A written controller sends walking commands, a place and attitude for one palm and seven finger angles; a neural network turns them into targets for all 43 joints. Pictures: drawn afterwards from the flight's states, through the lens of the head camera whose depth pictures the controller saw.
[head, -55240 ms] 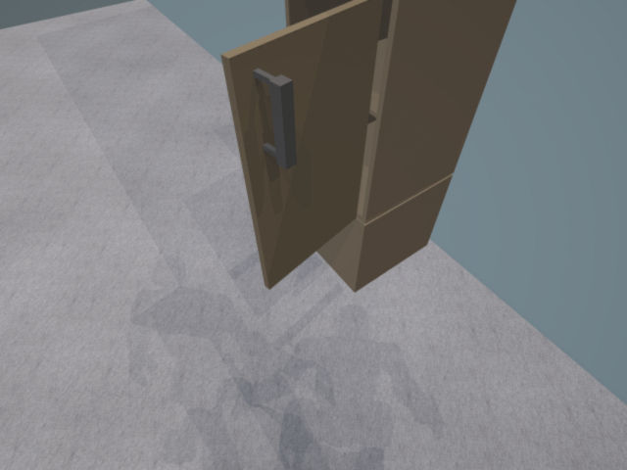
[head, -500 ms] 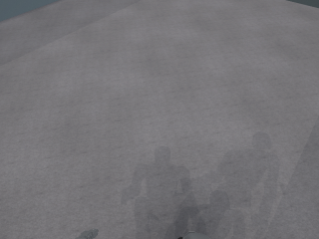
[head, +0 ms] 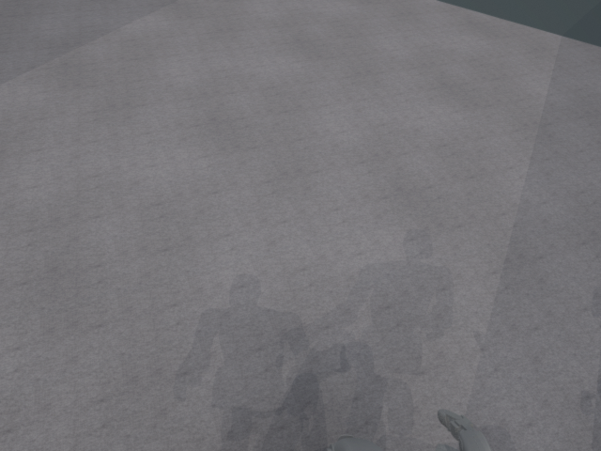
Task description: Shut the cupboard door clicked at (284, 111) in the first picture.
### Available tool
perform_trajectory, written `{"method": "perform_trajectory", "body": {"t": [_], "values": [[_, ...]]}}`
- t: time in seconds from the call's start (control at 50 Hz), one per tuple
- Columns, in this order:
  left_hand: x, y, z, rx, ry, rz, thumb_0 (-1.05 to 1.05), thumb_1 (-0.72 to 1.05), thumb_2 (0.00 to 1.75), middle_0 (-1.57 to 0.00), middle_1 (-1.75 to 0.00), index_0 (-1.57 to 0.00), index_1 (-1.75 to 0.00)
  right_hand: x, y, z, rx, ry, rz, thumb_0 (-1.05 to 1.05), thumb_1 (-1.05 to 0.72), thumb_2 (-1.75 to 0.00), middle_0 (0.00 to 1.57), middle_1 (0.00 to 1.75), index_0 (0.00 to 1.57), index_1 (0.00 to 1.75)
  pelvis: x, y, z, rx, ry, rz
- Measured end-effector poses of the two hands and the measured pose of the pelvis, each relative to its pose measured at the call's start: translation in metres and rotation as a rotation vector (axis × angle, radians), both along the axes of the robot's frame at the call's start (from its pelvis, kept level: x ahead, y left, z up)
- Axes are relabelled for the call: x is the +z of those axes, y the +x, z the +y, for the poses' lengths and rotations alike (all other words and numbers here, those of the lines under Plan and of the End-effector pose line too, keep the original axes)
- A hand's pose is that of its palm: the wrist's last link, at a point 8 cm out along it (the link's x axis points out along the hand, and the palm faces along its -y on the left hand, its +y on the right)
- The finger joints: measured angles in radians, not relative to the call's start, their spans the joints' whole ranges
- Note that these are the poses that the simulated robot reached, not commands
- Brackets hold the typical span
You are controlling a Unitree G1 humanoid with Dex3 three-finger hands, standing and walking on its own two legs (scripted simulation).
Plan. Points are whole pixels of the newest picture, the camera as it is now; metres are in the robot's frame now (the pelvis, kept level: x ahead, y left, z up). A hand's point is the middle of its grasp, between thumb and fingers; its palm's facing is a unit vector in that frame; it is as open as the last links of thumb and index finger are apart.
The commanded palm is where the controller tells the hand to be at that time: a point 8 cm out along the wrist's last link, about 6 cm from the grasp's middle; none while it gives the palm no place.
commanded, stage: turn to face it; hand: left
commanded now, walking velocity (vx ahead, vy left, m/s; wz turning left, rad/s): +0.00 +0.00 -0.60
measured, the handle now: out of the picture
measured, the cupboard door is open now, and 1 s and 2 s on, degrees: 26 26 26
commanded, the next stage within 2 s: none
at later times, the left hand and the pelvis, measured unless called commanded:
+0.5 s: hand (216, 424) +0.17 +0.14 -0.16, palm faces -0.29 -0.92 -0.25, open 7.4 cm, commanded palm none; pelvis +0.03 -0.03 +0.00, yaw -18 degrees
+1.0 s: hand (256, 357) +0.27 +0.10 -0.15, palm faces -0.57 -0.79 -0.23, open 7.4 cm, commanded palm none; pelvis +0.06 -0.02 +0.00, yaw -37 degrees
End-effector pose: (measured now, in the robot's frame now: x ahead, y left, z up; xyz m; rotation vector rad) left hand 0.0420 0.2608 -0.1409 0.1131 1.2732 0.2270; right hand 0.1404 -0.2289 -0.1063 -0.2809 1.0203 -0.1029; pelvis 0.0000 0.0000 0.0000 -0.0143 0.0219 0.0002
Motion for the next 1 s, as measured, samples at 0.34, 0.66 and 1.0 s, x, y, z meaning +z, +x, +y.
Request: {"method": "perform_trajectory", "body": {"t": [0.34, 0.66, 1.0], "values": [[0.018, 0.122, -0.049, -0.346, 0.083, -0.094, 0.01, 0.91, 0.90, -0.20, -0.30, -0.20, -0.30, -0.046, -0.130, -0.078, -0.368, 0.026, 0.234, 0.01, -0.90, -0.90, 0.20, 0.30, 0.20, 0.30, -0.014, 0.018, -0.029, -0.234, -0.002, 0.001], [-0.011, 0.171, -0.069, -0.488, -0.025, -0.022, 0.01, 0.90, 0.90, -0.21, -0.30, -0.20, -0.30, -0.015, -0.104, -0.051, -0.501, -0.006, 0.101, 0.01, -0.91, -0.90, 0.20, 0.30, 0.19, 0.30, -0.011, 0.053, -0.007, -0.413, -0.009, 0.016], [0.017, 0.254, -0.121, -0.747, 0.005, -0.064, 0.01, 0.91, 0.90, -0.20, -0.30, -0.19, -0.30, -0.020, -0.191, -0.010, -0.765, 0.081, 0.206, 0.01, -0.90, -0.90, 0.20, 0.30, 0.20, 0.30, 0.002, 0.063, -0.015, -0.646, -0.016, 0.008]]}}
